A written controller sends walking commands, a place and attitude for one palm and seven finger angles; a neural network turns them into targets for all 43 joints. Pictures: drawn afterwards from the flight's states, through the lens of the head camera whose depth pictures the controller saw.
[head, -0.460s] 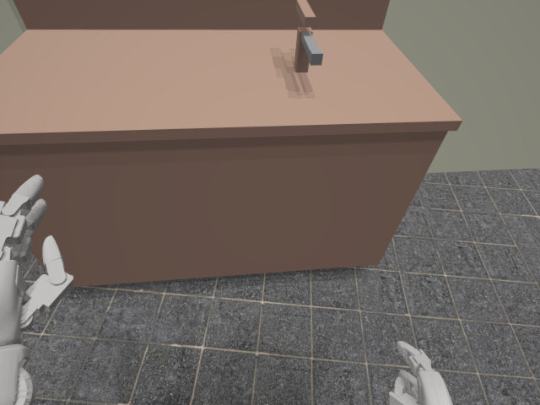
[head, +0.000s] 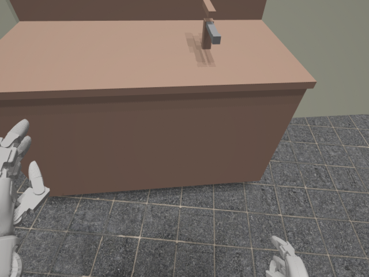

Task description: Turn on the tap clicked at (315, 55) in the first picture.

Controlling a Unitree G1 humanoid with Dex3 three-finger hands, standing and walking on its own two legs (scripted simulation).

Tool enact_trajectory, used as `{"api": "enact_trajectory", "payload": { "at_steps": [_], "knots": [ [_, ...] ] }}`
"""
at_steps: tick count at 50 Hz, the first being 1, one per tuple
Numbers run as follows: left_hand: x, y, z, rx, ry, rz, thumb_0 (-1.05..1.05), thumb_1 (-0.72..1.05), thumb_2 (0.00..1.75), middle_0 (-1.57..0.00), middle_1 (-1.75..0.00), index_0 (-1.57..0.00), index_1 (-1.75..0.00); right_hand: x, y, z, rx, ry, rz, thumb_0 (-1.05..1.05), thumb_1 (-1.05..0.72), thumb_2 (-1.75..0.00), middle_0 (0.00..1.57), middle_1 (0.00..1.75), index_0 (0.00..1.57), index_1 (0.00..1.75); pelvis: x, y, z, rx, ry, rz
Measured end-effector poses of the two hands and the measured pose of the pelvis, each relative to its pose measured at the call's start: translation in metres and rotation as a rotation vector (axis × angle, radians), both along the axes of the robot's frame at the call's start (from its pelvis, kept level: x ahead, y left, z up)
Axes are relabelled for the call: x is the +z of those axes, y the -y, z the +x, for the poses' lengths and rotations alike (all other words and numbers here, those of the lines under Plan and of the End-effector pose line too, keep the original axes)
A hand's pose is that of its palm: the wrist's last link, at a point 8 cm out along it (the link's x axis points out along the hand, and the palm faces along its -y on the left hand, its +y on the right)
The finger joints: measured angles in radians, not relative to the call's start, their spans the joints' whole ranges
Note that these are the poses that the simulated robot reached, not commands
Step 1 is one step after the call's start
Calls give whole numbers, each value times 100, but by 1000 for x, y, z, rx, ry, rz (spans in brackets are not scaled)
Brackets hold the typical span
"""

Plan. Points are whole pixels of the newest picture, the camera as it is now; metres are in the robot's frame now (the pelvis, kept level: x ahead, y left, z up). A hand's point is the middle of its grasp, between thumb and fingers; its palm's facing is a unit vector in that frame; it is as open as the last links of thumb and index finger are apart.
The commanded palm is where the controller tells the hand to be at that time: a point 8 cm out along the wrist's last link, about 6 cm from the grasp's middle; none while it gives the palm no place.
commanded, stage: walk to a spot facing it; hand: left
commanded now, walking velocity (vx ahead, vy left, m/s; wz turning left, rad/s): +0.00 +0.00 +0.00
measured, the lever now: (216, 38) +0.85 -0.05 +0.14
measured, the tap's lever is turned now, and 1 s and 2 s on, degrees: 0 0 0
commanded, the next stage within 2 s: none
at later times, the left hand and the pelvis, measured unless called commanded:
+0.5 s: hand (85, 179) +0.24 +0.19 +0.15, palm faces +0.29 -0.89 -0.37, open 7.5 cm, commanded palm +0.19 +0.24 +0.18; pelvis -0.02 -0.01 -0.02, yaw -9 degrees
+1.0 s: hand (112, 180) +0.23 +0.14 +0.16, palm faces +0.09 -0.89 -0.44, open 7.5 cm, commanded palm +0.20 +0.19 +0.18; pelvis -0.05 -0.01 -0.02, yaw -21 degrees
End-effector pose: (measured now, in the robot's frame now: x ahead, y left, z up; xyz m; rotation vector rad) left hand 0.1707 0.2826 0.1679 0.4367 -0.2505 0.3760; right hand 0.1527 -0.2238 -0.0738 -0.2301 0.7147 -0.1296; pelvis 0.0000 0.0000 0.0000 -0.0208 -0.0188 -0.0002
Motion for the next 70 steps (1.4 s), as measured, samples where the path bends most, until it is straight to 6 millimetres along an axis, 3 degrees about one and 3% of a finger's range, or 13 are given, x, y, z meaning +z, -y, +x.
{"api": "enact_trajectory", "payload": {
  "at_steps": [9, 16, 26, 37, 44, 51, 57, 63, 67, 70],
  "knots": [
    [1, 4, 1, -2, 4, 7, 1, 89, 90, -21, -30, -20, -30, -1, 5, -3, -16, 10, 9, 1, -90, -90, 20, 30, 20, 30, -2, 3, -3, -35, -4, 4],
    [-7, 18, 13, -40, 12, -10, 1, 89, 90, -21, -30, -20, -30, -3, 17, -10, -57, 31, 15, 1, -90, -90, 20, 30, 20, 30, -9, 8, -11, -97, -13, 16],
    [-1, 50, 34, -166, 51, 35, 1, 89, 90, -21, -30, -20, -30, -17, 41, -42, -161, -5, 16, 1, -90, -90, 20, 30, 20, 30, -20, 14, -17, -163, -23, 42],
    [2, 78, 32, -192, 32, 80, 1, 89, 90, -21, -30, -21, -30, -49, 58, -72, -212, -66, 83, 1, -90, -90, 20, 30, 20, 30, -28, 28, -23, -203, -11, 58],
    [-1, 83, 36, -272, -44, 74, 1, 88, 90, -21, -30, -21, -30, -31, 54, -93, -236, -108, 72, 1, -90, -90, 20, 30, 20, 30, -12, 18, -40, -281, -56, 92],
    [12, 92, 39, -390, 68, 105, 1, 88, 90, -21, -30, -21, -30, -18, 49, -117, -318, -27, 66, 1, -90, -90, 20, 30, 20, 30, -16, 10, -54, -386, -22, 78],
    [26, 137, 48, -477, 114, 68, 1, 89, 90, -21, -30, -20, -30, -17, 53, -154, -413, 23, 122, 1, -90, -90, 20, 30, 20, 30, -12, 24, -57, -502, -4, 19],
    [3, 210, 63, -602, 77, 111, 1, 89, 90, -21, -30, -20, -30, -47, 85, -210, -516, 0, 143, 1, -90, -90, 20, 30, 20, 30, -30, 52, -83, -566, 11, 3],
    [-5, 248, 50, -711, 8, 100, 1, 89, 90, -21, -30, -20, -30, -47, 108, -262, -624, -88, 119, 1, -90, -90, 20, 30, 20, 30, -24, 59, -98, -633, 15, 43],
    [5, 265, 35, -790, -12, 146, 1, 88, 90, -21, -30, -21, -30, -38, 121, -297, -705, -130, 91, 1, -90, -90, 20, 30, 20, 30, -15, 65, -103, -669, 1, 61]
  ]
}}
